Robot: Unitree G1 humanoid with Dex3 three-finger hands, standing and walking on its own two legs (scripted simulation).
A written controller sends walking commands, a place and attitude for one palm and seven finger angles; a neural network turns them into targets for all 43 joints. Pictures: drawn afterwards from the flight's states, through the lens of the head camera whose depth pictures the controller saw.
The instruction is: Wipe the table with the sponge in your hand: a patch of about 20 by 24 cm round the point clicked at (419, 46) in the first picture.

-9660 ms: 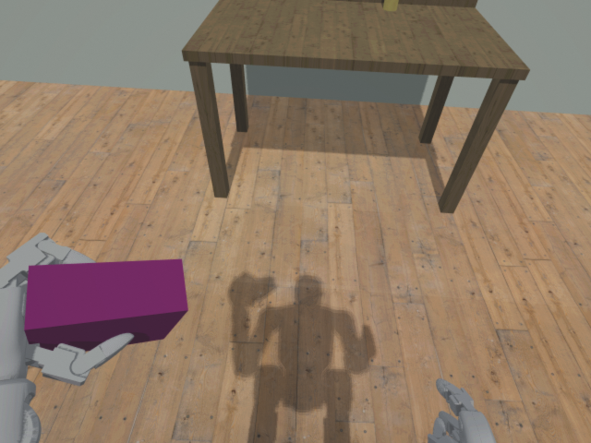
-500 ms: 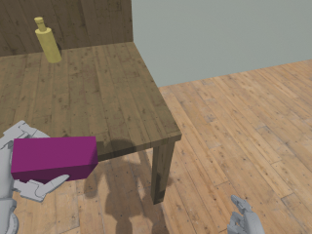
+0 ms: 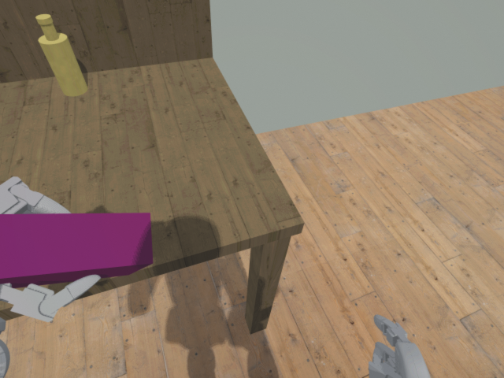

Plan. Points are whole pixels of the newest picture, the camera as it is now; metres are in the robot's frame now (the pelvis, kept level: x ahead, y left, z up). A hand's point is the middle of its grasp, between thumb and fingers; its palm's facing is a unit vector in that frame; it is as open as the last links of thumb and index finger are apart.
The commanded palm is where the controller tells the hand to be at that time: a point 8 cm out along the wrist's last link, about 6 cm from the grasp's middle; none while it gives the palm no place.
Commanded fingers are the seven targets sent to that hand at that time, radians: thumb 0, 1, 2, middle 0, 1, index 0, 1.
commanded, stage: shuffle to correct the standing spot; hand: left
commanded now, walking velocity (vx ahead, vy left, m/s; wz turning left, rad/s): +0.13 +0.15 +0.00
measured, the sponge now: (100, 249) +0.23 +0.20 +0.15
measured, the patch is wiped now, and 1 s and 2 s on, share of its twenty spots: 0.00 0.00 0.00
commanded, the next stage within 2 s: come to a stop and stand still in 0.46 s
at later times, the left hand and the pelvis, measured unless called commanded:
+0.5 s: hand (33, 224) +0.24 +0.27 +0.18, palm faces +0.36 -0.85 -0.38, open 9.9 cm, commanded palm +0.19 +0.32 +0.20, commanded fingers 0.00 0.10 1.30 -1.20 -1.60 -1.20 -1.60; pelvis +0.02 +0.04 +0.01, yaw -1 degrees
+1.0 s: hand (18, 190) +0.29 +0.31 +0.18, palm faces +0.32 -0.86 -0.39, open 9.9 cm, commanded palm +0.22 +0.35 +0.20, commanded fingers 0.00 0.10 1.30 -1.20 -1.60 -1.20 -1.60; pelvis +0.05 +0.08 +0.02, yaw -2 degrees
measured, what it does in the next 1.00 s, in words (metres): steps on the spot: right foot, then left foot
